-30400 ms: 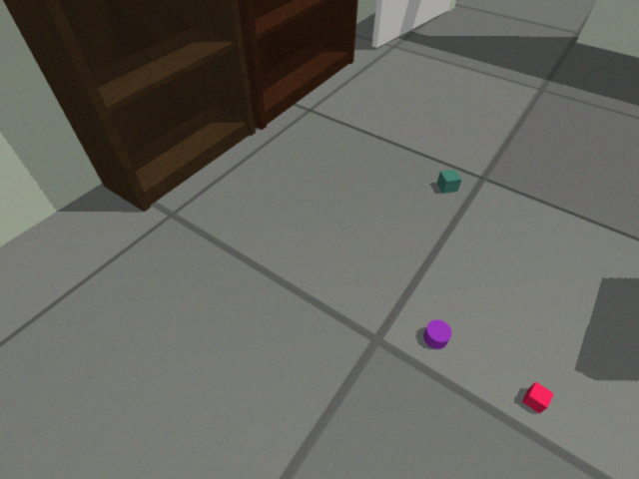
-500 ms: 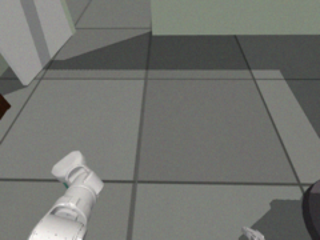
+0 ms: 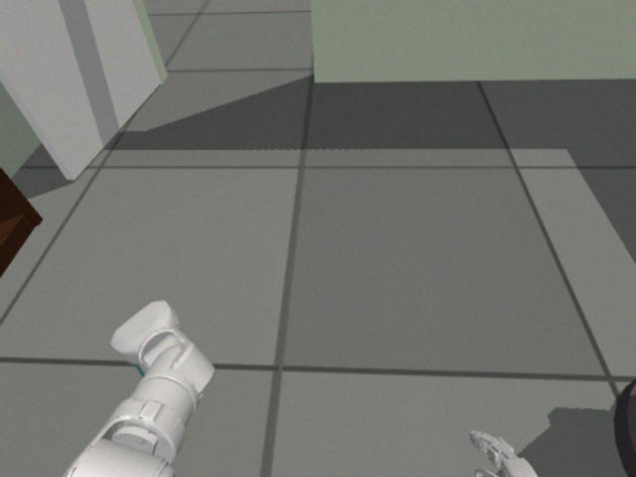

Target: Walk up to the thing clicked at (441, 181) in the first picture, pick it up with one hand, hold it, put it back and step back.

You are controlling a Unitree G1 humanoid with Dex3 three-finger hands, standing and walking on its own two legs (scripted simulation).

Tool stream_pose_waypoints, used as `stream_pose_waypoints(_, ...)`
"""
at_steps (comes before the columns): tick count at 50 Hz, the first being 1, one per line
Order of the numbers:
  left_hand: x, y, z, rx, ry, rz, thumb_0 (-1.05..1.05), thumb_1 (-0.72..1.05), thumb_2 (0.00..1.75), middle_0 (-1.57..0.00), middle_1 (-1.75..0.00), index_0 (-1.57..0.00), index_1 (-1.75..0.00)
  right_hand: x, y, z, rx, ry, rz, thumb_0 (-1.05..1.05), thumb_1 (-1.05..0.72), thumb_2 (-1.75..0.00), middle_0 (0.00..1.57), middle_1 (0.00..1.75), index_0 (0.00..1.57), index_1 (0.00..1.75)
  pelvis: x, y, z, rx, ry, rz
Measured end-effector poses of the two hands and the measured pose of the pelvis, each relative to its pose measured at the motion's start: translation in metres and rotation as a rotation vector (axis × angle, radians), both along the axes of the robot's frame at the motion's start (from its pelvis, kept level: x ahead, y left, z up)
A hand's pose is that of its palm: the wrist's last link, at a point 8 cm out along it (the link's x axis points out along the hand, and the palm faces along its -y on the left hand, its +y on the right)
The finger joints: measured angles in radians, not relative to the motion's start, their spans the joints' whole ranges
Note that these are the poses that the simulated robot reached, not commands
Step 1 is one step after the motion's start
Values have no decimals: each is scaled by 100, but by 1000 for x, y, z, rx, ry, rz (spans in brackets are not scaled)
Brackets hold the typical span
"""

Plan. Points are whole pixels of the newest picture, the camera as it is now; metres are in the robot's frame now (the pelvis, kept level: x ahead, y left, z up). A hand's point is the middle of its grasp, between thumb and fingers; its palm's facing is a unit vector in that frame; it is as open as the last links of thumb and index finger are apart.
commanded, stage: hold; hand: left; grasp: from above
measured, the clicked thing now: (172, 366) +0.31 +0.23 -0.09
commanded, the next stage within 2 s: crouch in 1.16 s
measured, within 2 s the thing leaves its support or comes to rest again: neither
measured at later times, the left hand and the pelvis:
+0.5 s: hand (162, 347) +0.31 +0.22 -0.03, palm faces -0.25 -0.34 -0.90, open 10.0 cm; pelvis +0.01 +0.00 +0.00, yaw +0 degrees
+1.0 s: hand (159, 347) +0.31 +0.23 -0.03, palm faces -0.26 -0.33 -0.91, open 10.0 cm; pelvis +0.01 +0.01 +0.00, yaw +0 degrees
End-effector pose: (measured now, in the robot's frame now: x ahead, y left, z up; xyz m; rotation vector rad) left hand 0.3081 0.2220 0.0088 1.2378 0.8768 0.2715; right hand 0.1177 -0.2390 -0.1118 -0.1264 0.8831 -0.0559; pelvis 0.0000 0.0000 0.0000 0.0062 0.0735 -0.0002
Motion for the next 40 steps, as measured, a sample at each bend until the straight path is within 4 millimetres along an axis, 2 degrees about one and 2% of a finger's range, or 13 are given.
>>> stream_pose_waypoints(28, 5, 7, 21, 3, -8, 19, 0, 1, 44, -73, -46, -75, -48, 33, 15, 11, 18, -79, 44, 1, -91, -90, 20, 30, 19, 30, 7, 5, 3, -3, -21, 0)
stream_pose_waypoints(40, 2, 5, 12, -7, 14, 14, 0, 2, 43, -72, -47, -74, -48, 33, 17, 12, 12, -73, 57, 1, -91, -90, 20, 30, 19, 30, 6, 6, 4, -4, -17, 3)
